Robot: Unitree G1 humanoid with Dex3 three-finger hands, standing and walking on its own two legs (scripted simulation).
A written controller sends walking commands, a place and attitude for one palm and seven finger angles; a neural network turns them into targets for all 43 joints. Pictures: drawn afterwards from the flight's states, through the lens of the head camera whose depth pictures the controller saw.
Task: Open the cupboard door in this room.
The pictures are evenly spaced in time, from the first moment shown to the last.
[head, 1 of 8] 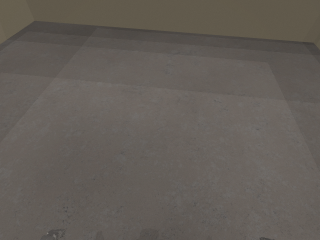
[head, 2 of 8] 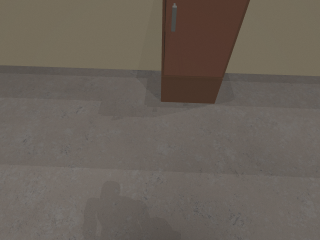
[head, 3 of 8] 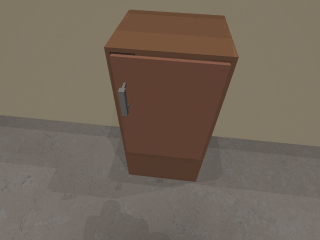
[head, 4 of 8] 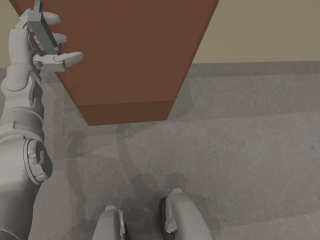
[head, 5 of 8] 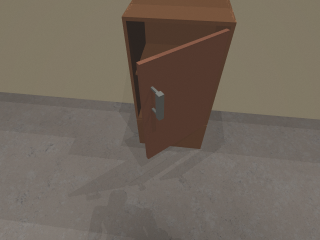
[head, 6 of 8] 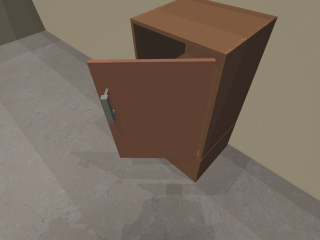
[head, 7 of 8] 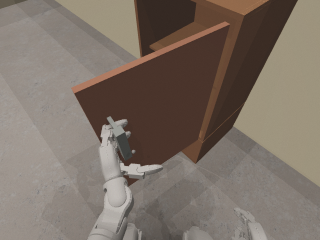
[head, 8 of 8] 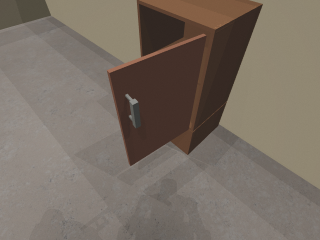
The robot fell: no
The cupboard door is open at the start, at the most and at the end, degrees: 0 84 82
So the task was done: yes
